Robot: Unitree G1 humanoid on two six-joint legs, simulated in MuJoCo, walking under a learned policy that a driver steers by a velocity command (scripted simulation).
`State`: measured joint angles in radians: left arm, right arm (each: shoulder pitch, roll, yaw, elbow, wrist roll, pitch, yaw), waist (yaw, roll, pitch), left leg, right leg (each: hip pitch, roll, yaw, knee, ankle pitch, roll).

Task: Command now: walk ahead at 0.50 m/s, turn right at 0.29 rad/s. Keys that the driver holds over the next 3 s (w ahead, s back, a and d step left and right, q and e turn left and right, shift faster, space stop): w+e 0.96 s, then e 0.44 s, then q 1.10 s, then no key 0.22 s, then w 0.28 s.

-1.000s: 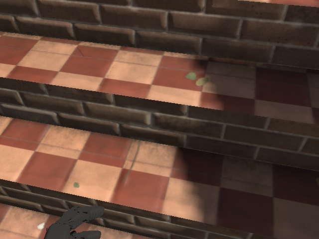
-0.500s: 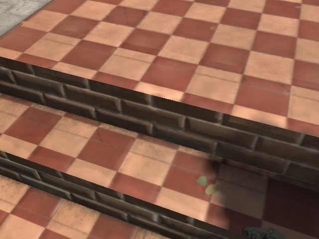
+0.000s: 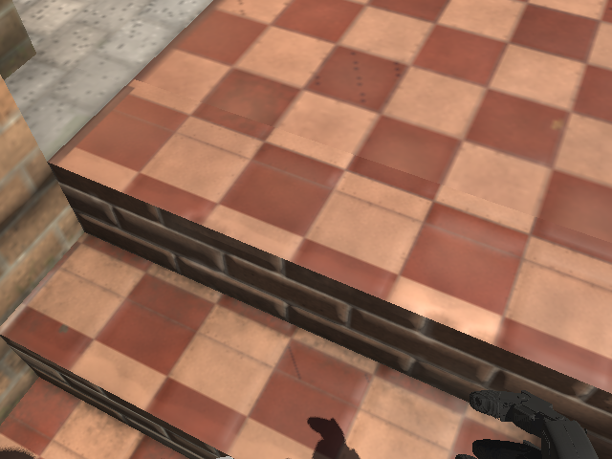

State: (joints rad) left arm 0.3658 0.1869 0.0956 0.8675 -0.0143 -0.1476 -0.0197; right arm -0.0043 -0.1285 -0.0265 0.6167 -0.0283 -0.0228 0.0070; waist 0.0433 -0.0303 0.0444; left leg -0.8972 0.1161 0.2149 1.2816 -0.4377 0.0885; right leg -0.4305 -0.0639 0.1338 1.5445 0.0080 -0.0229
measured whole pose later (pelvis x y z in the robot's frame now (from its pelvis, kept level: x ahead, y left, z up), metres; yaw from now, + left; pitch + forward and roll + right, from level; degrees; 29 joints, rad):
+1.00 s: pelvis +0.46 -0.08 +0.36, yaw -32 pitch +6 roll +5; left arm 0.52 0.12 0.07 0.93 0.01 -0.07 0.04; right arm -0.15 0.01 0.09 0.47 -0.01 -0.01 0.02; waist 0.11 -0.01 0.03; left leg -1.17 0.03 0.16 1.49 -0.48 0.13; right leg 0.00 0.01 0.19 0.19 -0.08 -0.14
